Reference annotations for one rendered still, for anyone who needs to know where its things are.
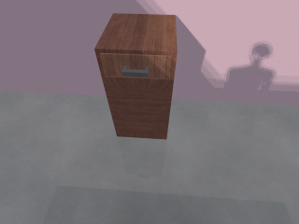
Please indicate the drawer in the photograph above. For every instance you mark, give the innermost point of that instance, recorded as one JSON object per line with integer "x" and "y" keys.
{"x": 159, "y": 65}

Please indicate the handle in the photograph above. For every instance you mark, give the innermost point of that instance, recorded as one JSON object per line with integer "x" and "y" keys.
{"x": 135, "y": 72}

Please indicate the cabinet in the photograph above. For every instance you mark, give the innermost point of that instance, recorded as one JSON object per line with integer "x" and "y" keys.
{"x": 139, "y": 106}

